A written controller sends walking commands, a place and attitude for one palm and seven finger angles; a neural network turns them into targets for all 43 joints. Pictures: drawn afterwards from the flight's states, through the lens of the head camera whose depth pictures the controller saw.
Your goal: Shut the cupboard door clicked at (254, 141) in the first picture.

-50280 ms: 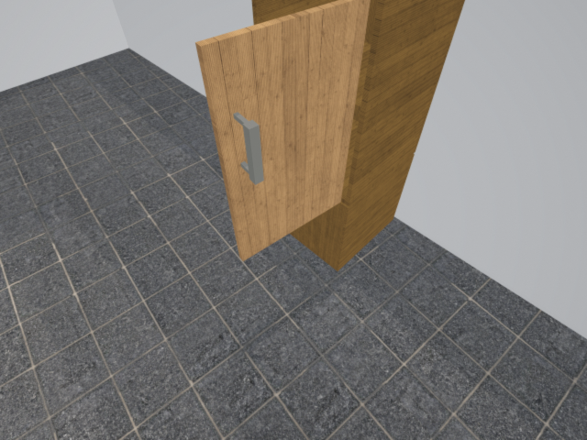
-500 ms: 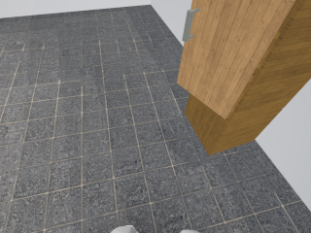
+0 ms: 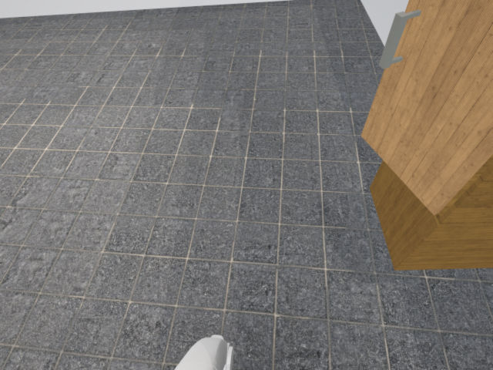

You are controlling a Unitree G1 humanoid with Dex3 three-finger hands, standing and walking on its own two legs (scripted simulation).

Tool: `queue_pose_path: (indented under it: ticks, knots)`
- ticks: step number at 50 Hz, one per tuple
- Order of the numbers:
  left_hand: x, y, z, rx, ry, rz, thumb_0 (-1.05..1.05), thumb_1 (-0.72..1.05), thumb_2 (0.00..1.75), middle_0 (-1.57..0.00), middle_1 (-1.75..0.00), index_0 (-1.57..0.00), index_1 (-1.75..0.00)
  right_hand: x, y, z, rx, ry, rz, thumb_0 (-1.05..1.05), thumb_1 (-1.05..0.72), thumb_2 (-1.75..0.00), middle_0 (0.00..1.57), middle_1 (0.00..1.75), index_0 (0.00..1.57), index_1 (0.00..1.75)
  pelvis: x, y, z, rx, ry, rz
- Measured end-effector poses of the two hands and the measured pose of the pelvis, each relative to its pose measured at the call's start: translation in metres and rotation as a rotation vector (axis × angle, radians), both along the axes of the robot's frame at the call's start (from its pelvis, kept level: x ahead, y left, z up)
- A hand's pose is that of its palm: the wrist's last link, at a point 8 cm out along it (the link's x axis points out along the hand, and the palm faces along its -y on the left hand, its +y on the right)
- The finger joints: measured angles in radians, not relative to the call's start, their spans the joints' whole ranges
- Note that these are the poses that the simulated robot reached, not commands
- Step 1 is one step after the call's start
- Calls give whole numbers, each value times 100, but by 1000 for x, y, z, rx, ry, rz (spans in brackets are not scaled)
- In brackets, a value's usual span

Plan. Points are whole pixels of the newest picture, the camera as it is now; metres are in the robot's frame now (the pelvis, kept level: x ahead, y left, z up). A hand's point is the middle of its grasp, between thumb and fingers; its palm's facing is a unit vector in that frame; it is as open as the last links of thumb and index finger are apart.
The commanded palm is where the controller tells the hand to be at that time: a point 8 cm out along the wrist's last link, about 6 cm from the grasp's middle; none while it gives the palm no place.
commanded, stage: walk to a spot facing it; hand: left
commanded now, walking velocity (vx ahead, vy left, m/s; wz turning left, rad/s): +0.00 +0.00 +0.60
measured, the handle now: (399, 39) +0.86 -0.37 +0.04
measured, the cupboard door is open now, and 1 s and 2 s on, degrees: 22 22 22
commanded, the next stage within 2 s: turn to face it in 1.32 s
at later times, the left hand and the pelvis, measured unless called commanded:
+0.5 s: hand out of the picture +0.07 +0.25 -0.16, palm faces +0.31 -0.91 -0.26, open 7.4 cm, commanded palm none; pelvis +0.06 +0.02 +0.00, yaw +18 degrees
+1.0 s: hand out of the picture +0.09 +0.20 -0.18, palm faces +0.65 -0.74 -0.19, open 7.4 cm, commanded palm none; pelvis +0.23 +0.08 -0.01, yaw +38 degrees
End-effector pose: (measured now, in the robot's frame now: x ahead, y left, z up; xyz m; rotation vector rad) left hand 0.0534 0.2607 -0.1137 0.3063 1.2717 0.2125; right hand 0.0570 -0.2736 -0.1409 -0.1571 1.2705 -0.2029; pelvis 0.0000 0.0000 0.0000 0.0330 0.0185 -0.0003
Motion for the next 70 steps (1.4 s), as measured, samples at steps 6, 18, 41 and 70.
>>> queue_pose_path:
  ticks: [6,18,41,70]
  knots:
    - [-36,-11,-8,-43,10,117,1,91,90,-20,-30,-20,-30,42,17,-2,21,16,136,1,-91,-90,20,30,20,30,6,-2,-1,19,-16,96]
    - [-78,21,-42,-104,63,306,1,91,90,-20,-30,-20,-30,135,81,12,-10,-171,360,0,-90,-90,20,30,20,30,27,25,-18,-2,-35,226]
    - [38,-11,-5,-81,-74,529,1,91,90,-20,-30,-20,-30,288,98,5,38,6,546,1,-91,-90,20,30,20,30,179,26,4,-7,3,535]
    - [217,179,-1,-14,-258,720,1,91,90,-19,-30,-20,-30,477,304,-4,47,48,794,1,-90,-90,20,30,21,30,362,185,-3,-12,-15,789]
